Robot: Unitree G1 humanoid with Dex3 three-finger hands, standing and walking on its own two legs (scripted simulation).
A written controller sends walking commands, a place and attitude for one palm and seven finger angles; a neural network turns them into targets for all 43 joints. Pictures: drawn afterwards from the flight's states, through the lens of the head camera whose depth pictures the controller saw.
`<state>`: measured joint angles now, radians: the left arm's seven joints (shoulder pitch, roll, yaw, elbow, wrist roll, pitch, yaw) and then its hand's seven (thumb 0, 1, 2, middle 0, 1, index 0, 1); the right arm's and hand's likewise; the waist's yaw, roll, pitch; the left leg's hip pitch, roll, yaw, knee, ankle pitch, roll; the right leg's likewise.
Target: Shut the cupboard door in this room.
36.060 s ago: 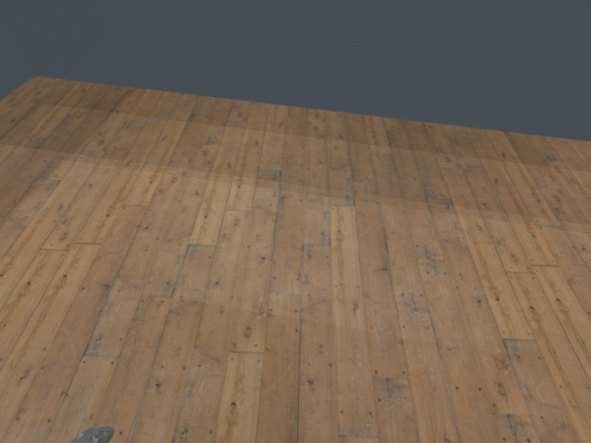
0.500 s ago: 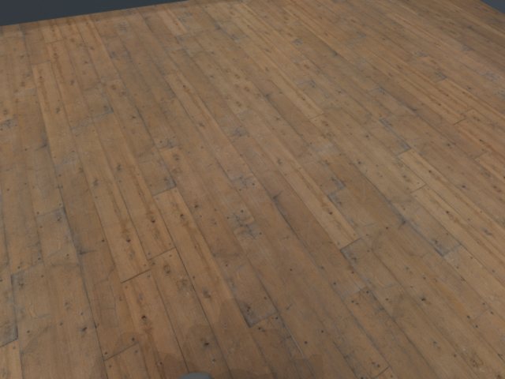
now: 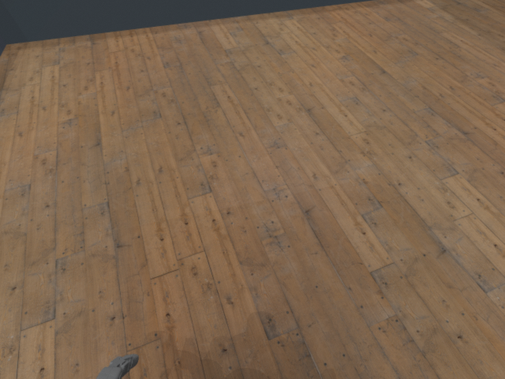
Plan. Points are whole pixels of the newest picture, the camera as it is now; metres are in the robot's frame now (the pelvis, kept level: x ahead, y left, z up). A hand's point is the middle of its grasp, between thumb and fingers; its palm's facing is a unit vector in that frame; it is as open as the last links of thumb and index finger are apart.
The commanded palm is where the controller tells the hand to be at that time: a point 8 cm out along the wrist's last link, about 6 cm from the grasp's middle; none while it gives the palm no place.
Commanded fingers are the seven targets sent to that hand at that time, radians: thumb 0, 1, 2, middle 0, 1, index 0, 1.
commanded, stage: turn or walk to find it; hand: left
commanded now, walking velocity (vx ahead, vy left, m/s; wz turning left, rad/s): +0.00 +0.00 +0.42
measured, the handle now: out of the picture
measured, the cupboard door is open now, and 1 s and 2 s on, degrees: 93 93 93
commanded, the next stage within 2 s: none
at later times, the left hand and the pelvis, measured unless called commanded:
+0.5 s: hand out of the picture -0.06 +0.22 -0.18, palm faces +0.30 -0.92 -0.24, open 7.3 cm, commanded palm none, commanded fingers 0.00 0.90 0.90 -0.20 -0.30 -0.20 -0.30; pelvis -0.01 +0.01 -0.01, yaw +15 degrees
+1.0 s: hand out of the picture +0.03 +0.21 -0.15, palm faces +0.41 -0.87 -0.27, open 7.4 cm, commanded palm none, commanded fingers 0.00 0.90 0.90 -0.20 -0.30 -0.20 -0.30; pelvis +0.00 -0.02 +0.00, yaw +26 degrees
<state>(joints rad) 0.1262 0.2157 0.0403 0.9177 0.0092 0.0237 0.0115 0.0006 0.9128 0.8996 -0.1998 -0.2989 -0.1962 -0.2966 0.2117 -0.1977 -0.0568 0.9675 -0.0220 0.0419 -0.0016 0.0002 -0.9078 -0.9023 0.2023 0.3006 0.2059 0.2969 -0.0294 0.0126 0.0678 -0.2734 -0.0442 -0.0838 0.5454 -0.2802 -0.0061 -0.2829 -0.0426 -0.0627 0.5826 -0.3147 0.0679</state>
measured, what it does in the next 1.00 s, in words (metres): steps on the spot, turning left: left foot, then right foot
